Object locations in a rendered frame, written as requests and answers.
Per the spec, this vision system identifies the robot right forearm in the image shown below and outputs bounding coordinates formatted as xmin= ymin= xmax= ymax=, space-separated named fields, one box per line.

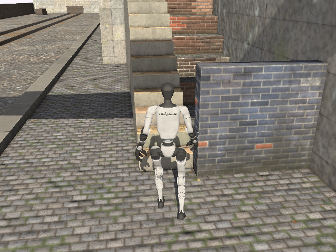
xmin=188 ymin=126 xmax=197 ymax=143

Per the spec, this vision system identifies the left robot hand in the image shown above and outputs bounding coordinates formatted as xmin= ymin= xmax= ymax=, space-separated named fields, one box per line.
xmin=135 ymin=148 xmax=147 ymax=162

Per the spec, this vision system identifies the right robot hand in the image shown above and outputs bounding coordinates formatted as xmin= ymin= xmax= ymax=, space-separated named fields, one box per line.
xmin=186 ymin=141 xmax=198 ymax=150

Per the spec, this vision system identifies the robot left forearm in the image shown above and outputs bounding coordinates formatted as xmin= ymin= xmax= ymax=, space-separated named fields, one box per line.
xmin=136 ymin=127 xmax=148 ymax=151

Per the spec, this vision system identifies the right robot thigh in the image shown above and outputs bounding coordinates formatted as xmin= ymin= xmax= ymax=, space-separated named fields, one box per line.
xmin=175 ymin=147 xmax=186 ymax=185

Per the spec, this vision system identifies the left robot upper arm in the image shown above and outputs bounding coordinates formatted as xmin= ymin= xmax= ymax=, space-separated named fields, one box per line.
xmin=142 ymin=106 xmax=157 ymax=135

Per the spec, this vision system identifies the right robot upper arm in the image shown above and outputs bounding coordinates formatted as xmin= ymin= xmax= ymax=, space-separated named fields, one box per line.
xmin=179 ymin=106 xmax=193 ymax=134

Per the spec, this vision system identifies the right robot shin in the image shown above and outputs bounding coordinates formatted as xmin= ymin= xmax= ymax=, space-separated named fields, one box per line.
xmin=178 ymin=177 xmax=185 ymax=213

